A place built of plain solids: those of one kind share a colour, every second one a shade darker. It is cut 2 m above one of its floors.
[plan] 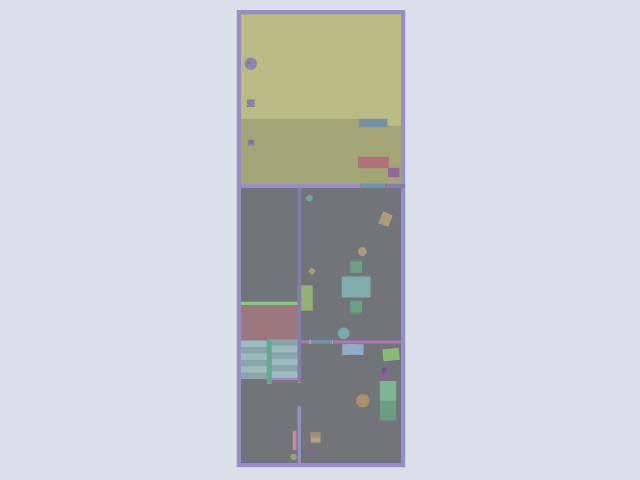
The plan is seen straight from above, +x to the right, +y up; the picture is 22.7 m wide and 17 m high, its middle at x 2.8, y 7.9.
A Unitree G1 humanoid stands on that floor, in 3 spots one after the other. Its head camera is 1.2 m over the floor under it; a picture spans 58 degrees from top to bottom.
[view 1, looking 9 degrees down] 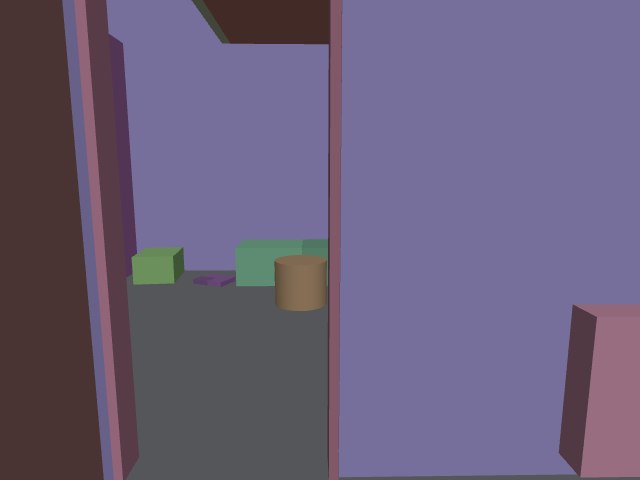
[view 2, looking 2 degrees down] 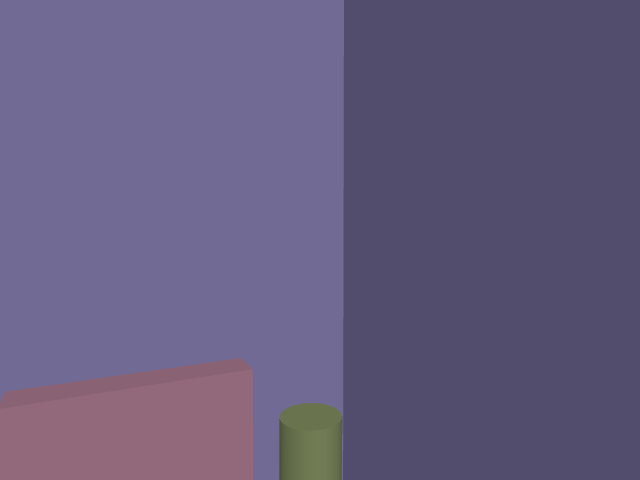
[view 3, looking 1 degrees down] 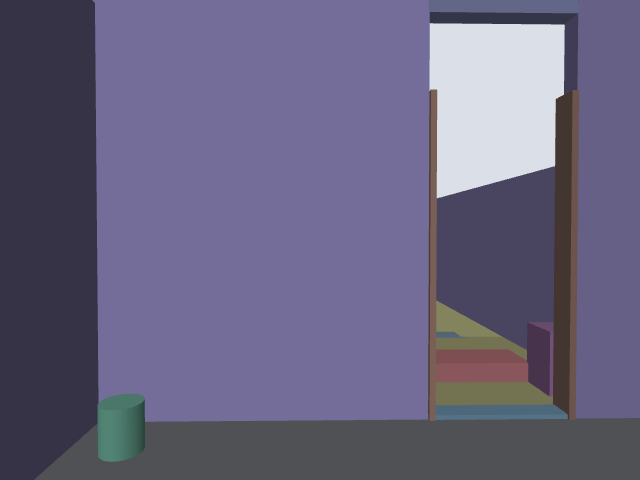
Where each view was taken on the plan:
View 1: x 0.46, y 2.10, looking -1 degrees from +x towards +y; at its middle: slotfit_sofa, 5.05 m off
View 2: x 0.46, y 0.90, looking -27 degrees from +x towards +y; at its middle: wall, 1.74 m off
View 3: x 3.48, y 7.00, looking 89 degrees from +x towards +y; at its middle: wall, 2.74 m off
